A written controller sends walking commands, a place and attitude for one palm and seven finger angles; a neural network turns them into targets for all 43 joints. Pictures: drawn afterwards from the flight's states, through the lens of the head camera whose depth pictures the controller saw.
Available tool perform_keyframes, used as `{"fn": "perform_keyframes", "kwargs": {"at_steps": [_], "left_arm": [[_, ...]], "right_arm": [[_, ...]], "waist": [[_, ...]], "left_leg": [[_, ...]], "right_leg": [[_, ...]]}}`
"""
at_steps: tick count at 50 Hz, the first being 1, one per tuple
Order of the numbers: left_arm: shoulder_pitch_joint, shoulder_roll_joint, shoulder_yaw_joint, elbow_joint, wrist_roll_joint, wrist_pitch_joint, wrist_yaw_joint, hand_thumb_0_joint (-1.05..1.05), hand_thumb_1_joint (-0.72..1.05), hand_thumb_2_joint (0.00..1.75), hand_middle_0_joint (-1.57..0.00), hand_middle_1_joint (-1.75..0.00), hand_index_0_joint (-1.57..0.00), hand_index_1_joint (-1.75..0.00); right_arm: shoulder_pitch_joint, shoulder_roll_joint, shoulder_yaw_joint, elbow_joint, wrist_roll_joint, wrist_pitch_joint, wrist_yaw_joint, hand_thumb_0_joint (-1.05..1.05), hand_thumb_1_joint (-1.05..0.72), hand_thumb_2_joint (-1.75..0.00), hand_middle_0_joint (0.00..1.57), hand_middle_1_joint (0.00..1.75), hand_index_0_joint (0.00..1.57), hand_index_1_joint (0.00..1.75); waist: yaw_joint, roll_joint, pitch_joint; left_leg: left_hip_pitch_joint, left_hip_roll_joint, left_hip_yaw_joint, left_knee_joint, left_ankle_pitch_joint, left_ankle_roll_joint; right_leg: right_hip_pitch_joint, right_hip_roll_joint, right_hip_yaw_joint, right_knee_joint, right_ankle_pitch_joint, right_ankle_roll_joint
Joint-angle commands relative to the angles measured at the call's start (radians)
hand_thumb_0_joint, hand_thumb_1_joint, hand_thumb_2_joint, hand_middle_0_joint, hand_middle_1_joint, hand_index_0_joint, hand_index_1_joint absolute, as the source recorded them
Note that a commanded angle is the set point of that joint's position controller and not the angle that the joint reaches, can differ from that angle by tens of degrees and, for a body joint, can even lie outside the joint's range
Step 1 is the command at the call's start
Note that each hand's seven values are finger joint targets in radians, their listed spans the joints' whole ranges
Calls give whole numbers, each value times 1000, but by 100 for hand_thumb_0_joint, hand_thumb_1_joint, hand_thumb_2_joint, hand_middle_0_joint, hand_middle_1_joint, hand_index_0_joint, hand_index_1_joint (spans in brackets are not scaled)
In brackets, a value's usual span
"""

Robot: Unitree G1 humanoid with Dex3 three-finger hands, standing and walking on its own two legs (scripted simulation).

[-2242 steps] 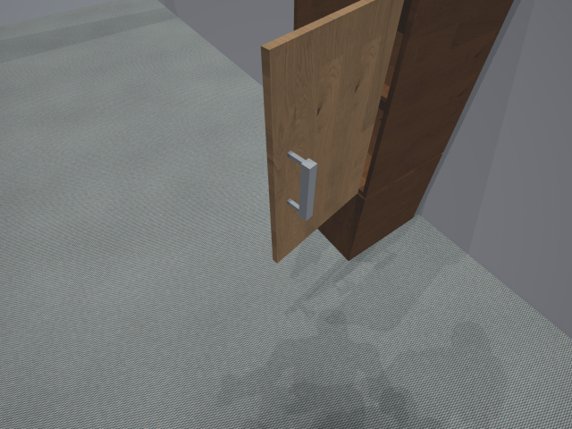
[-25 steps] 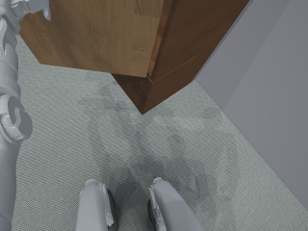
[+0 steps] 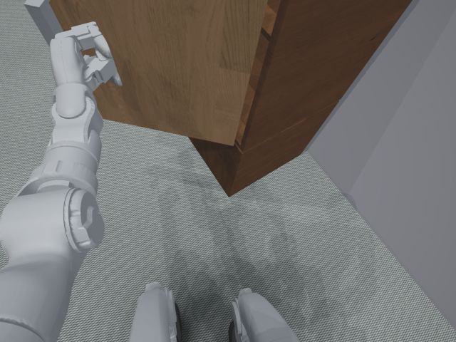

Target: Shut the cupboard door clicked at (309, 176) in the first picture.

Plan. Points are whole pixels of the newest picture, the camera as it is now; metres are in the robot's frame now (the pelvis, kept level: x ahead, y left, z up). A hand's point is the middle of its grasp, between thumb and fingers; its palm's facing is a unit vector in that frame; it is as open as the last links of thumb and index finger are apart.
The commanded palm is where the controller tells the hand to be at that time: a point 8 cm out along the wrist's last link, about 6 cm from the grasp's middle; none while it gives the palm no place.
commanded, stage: pull the fist back off the door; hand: left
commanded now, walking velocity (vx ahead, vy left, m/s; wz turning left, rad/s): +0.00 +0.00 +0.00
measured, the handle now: (65, 37) +0.65 +0.21 +0.07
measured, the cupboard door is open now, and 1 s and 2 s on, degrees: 47 47 47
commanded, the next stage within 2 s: draw the hand back to the body in 0.42 s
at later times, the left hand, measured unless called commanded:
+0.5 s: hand (111, 101) +0.49 +0.13 +0.08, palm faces +0.11 -0.99 -0.02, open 3.1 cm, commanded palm +0.47 +0.17 +0.07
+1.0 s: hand (27, 138) +0.38 +0.18 +0.17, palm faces +0.12 -0.99 -0.03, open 3.1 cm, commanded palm +0.33 +0.23 +0.16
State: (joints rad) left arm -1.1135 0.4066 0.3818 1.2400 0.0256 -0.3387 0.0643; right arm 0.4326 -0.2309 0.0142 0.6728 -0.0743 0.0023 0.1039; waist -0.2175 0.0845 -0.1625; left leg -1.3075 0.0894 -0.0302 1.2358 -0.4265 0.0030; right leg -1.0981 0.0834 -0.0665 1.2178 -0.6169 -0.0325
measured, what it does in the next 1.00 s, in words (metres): rises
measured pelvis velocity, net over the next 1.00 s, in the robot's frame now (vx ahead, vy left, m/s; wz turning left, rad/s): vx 0.01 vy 0.00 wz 0.04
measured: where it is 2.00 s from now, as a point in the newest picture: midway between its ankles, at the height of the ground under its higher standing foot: outside the picture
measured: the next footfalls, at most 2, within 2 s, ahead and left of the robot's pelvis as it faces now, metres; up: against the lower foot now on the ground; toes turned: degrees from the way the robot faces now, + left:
none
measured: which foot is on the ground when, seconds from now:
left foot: down 0.00-1.00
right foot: down 0.00-1.00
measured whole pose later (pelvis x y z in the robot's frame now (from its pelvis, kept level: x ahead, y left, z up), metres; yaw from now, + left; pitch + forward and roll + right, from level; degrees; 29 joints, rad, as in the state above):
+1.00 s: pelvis +0.01 +0.00 +0.07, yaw +2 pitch +11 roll -2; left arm -0.33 0.23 0.17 0.55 -0.18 -0.36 -0.06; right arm 0.33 -0.26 -0.01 0.61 0.04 0.01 0.00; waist -0.05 0.05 -0.14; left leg -0.76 0.05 0.01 0.90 -0.33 0.01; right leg -0.57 0.05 -0.03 0.88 -0.50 -0.02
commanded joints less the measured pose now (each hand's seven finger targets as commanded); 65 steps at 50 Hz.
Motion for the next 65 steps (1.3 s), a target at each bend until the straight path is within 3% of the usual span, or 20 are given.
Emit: {"fn": "perform_keyframes", "kwargs": {"at_steps": [1,4,7,12,15,22,24,27,29,31,33,37,42,44,46,52,53,55,59,65], "left_arm": [[-332,139,-25,-191,-5,-100,8,0,90,90,-130,-150,-130,-150],[-235,92,-42,-233,-21,-138,-1,0,90,90,-130,-150,-130,-150],[-220,59,-64,-251,-42,-153,-9,0,90,90,-130,-150,-130,-150],[-265,60,-64,-418,-60,-225,1,0,90,90,-130,-150,-130,-150],[-251,-8,-123,-497,-59,-263,7,0,90,90,-130,-150,-130,-150],[-210,-18,-134,-265,-42,-189,27,0,90,90,-130,-150,-130,-150],[-250,13,-102,-279,-51,-194,33,0,90,90,-130,-150,-130,-150],[-220,-11,-108,-306,-61,-225,28,0,90,90,-130,-150,-130,-150],[-134,40,-64,-392,-63,-249,21,0,90,90,-130,-150,-130,-150],[-18,40,-68,-474,-68,-242,9,0,90,90,-130,-150,-130,-150],[116,33,-72,-515,-82,-199,-4,0,90,90,-130,-150,-130,-150],[234,11,-95,-657,-144,-103,-29,0,90,90,-130,-150,-130,-150],[258,-25,-161,-842,-189,-113,-63,0,90,90,-130,-150,-130,-150],[311,-49,-202,-885,-186,-122,-84,0,90,90,-130,-150,-130,-150],[434,-51,-212,-899,-195,-105,-111,0,90,90,-130,-150,-130,-150],[662,-19,-169,-1005,-271,29,-171,0,90,90,-116,-135,-116,-135],[716,55,-211,-1100,-151,49,-107,0,90,90,-113,-132,-113,-132],[742,32,-216,-1210,-143,87,-53,0,90,90,-108,-126,-108,-126],[799,79,-184,-1335,-119,141,9,0,90,90,-97,-114,-97,-114],[966,30,-201,-1433,-106,195,32,0,90,90,-81,-96,-81,-96]], "right_arm": [[203,-179,-72,-43,4,1,-13,0,-90,-90,20,30,20,30],[182,-177,-81,-61,8,11,-7,0,-90,-90,20,30,20,30],[158,-176,-88,-66,14,20,-10,0,-90,-90,20,30,20,30],[117,-171,-98,-65,20,20,-24,0,-90,-90,20,30,20,30],[95,-161,-102,-60,22,15,-28,0,-90,-90,20,30,20,30],[82,-172,-95,-39,29,31,-46,0,-90,-90,20,30,20,30],[74,-176,-91,-42,26,27,-50,0,-90,-90,20,30,20,30],[59,-168,-90,-53,20,21,-48,0,-90,-90,20,30,20,30],[52,-170,-91,-78,22,23,-44,0,-90,-90,20,30,20,30],[35,-165,-90,-110,34,32,-42,0,-90,-90,20,30,20,30],[33,-166,-90,-137,48,40,-44,0,-90,-90,20,30,20,30],[-1,-158,-84,-180,85,49,-69,0,-90,-90,20,30,20,30],[-55,-145,-72,-178,108,6,-104,0,-90,-90,20,30,20,30],[-73,-141,-70,-167,113,-16,-112,0,-90,-90,20,30,20,30],[-91,-144,-70,-170,117,-30,-113,0,-90,-90,20,30,20,30],[-184,-146,-55,-228,138,-52,-127,0,-90,-90,20,30,20,30],[-217,-125,-55,-253,138,-8,-148,0,-90,-90,20,30,20,30],[-263,-113,-45,-276,137,7,-172,0,-90,-90,20,30,20,30],[-323,-108,-26,-277,133,1,-202,0,-90,-90,20,30,20,30],[-348,-100,-8,-268,125,-25,-204,0,-90,-90,20,30,20,30]], "waist": [[-14,45,-464],[13,44,-481],[5,-8,-443],[28,53,-529],[31,93,-579],[-1,-57,-377],[8,-20,-415],[30,10,-472],[89,55,-562],[123,62,-594],[138,10,-568],[135,-137,-412],[122,-112,-281],[129,-7,-263],[148,5,-241],[206,-73,-171],[211,-65,-193],[204,-73,-141],[209,-73,-76],[222,-12,-27]], "left_leg": [[552,-50,-16,-66,298,42],[605,-55,-12,-82,348,34],[555,-64,3,-84,288,40],[667,-65,-3,-90,331,33],[770,-61,-15,-94,381,27],[628,-64,-20,-127,209,33],[648,-64,-22,-127,220,32],[691,-63,-25,-125,269,25],[782,-59,-25,-149,340,17],[832,-60,-12,-179,378,14],[832,-65,-1,-212,380,20],[753,-76,38,-301,260,39],[817,-75,40,-371,199,44],[905,-72,34,-394,207,38],[936,-69,28,-418,222,35],[933,-79,39,-502,204,40],[1014,-84,48,-544,230,40],[1045,-81,49,-587,235,41],[1113,-76,46,-661,235,47],[1241,-66,30,-761,278,36]], "right_leg": [[91,-3,45,-198,461,19],[119,-6,40,-194,516,16],[147,-11,56,-212,508,26],[157,-16,59,-201,530,21],[130,-13,46,-193,532,17],[85,-17,45,-240,388,28],[78,-21,44,-230,380,24],[90,-19,41,-216,407,17],[137,-17,35,-206,442,9],[205,-12,34,-225,483,7],[275,-8,34,-257,516,11],[421,-9,56,-376,525,38],[447,-14,64,-457,456,42],[420,-14,54,-470,426,32],[435,-16,46,-484,428,27],[558,-34,49,-555,428,32],[598,-67,103,-614,479,26],[621,-65,86,-653,469,30],[680,-68,75,-727,441,25],[765,-64,49,-803,455,13]]}}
